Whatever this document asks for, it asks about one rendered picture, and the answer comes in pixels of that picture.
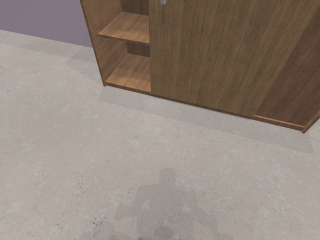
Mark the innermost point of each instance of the wardrobe door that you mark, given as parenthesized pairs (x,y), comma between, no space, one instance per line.
(223,54)
(294,96)

